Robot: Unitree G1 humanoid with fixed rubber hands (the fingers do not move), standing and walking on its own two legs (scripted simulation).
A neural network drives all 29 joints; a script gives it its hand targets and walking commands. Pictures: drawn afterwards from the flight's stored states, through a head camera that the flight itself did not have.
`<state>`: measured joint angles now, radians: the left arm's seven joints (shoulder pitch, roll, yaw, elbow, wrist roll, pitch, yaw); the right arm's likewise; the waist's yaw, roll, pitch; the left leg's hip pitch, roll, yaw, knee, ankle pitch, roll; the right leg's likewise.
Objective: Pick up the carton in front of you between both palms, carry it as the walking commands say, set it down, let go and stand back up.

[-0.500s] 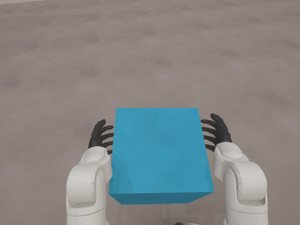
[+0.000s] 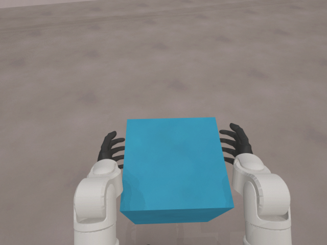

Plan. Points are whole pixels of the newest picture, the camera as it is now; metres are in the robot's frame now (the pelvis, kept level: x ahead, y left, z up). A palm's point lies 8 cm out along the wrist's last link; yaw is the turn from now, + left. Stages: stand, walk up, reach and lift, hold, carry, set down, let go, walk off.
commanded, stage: carry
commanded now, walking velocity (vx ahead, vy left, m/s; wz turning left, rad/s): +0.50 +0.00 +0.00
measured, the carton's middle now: (171, 175) +0.28 +0.01 +0.00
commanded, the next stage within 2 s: none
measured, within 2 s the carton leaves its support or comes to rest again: neither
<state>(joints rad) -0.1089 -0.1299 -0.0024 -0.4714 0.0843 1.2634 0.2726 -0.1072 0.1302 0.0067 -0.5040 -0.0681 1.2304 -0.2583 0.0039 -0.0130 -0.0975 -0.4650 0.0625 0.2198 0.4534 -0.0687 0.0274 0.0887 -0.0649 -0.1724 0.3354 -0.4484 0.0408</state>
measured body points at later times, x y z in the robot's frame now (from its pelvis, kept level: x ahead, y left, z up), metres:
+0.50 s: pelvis +0.33 -0.01 +0.00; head +0.32 -0.02 +0.45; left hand +0.59 +0.14 +0.11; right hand +0.59 -0.15 +0.11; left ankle +0.13 +0.10 -0.72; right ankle +0.45 -0.11 -0.73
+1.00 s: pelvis +0.64 +0.01 +0.00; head +0.64 +0.02 +0.45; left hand +0.91 +0.16 +0.09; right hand +0.91 -0.13 +0.10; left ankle +0.75 +0.10 -0.72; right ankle +0.46 -0.10 -0.70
